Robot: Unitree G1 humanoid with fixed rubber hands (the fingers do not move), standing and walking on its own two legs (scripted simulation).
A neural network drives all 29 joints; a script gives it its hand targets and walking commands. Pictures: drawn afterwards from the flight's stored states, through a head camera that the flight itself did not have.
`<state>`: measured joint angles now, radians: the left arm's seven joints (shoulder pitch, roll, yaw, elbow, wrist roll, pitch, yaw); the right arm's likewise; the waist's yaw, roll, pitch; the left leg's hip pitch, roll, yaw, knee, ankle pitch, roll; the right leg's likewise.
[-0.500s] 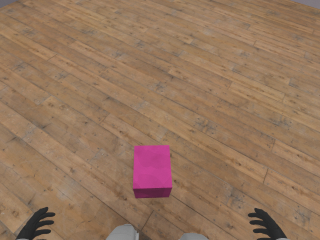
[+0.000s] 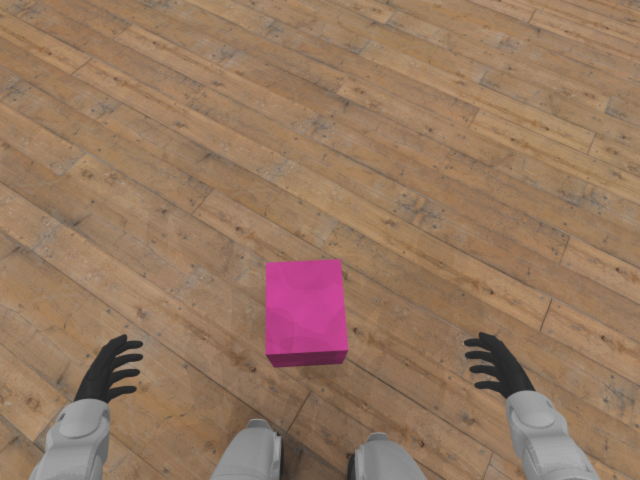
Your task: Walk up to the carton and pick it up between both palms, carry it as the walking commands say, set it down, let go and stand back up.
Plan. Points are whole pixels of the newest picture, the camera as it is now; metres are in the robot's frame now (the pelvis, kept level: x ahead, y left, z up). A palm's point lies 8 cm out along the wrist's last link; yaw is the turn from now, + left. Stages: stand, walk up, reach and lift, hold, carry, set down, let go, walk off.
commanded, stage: reach and lift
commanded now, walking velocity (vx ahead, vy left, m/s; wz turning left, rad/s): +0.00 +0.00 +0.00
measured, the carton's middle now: (306, 315) +0.46 +0.05 -0.62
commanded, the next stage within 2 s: none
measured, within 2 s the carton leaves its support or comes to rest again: neither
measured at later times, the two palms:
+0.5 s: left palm (137, 318) +0.32 +0.29 -0.14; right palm (435, 310) +0.35 -0.17 -0.14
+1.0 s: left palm (173, 262) +0.42 +0.26 -0.17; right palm (402, 258) +0.45 -0.13 -0.18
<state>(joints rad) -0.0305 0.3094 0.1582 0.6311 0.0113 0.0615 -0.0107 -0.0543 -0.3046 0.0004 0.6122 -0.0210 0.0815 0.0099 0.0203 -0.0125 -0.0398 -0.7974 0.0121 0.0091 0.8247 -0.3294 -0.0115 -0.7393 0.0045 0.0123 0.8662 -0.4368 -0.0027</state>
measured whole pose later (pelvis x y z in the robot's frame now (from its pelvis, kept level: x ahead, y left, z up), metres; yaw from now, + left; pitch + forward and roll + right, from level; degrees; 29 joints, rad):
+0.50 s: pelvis -0.05 +0.03 -0.04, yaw -1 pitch +30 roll -2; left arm -0.61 0.28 0.25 0.69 0.01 0.15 0.01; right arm -0.66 -0.25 -0.07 0.76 0.03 0.15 0.00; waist 0.03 -0.01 0.02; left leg -1.21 0.01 0.00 0.97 -0.28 0.01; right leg -1.14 0.01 0.00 0.98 -0.37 0.02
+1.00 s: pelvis -0.04 +0.02 -0.06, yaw -1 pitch +45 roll -1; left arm -0.97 0.23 0.41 0.79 0.01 0.08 0.01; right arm -1.01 -0.23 -0.14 0.85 0.02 0.09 -0.01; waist 0.06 -0.01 -0.03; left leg -1.49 0.01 0.00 0.97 -0.25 0.01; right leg -1.43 0.01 0.02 1.01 -0.36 0.02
